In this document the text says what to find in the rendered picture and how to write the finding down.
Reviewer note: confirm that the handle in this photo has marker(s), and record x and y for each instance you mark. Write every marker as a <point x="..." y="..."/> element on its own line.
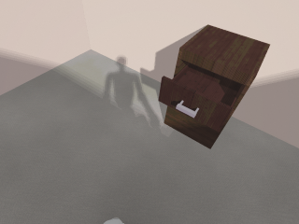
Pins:
<point x="186" y="110"/>

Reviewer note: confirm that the cabinet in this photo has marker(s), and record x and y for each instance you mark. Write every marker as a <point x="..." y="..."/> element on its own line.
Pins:
<point x="225" y="53"/>

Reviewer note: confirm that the drawer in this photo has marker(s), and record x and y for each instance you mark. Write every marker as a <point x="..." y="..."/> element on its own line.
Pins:
<point x="197" y="87"/>

